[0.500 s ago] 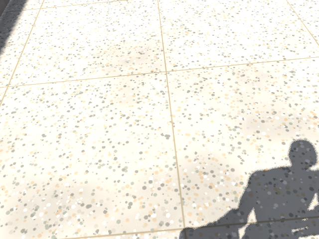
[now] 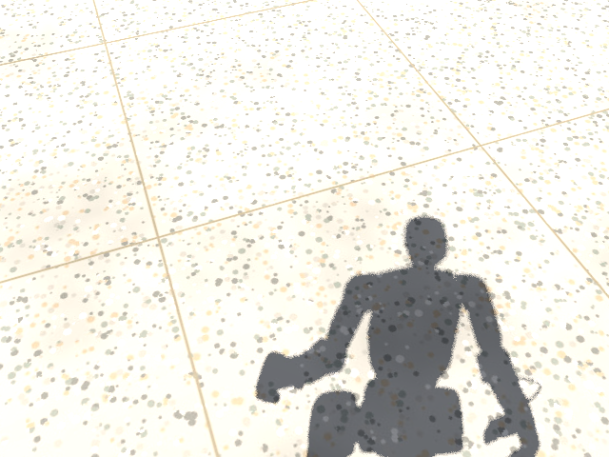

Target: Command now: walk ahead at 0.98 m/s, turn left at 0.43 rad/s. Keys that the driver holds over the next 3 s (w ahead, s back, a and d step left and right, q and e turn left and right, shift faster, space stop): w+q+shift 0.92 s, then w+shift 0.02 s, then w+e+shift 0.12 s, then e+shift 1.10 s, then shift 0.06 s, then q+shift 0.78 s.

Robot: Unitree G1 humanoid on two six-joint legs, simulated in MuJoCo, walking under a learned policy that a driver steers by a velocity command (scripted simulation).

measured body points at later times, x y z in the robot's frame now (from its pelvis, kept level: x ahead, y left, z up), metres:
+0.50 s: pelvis +0.45 +0.00 +0.01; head +0.47 +0.01 +0.46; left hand +0.35 +0.29 -0.11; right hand +0.72 -0.20 -0.08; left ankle +0.44 +0.11 -0.63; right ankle +0.42 -0.14 -0.73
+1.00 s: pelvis +0.83 +0.24 +0.01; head +0.86 +0.26 +0.45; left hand +0.83 +0.57 -0.05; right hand +1.04 +0.04 -0.12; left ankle +0.73 +0.19 -0.73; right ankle +1.11 +0.26 -0.67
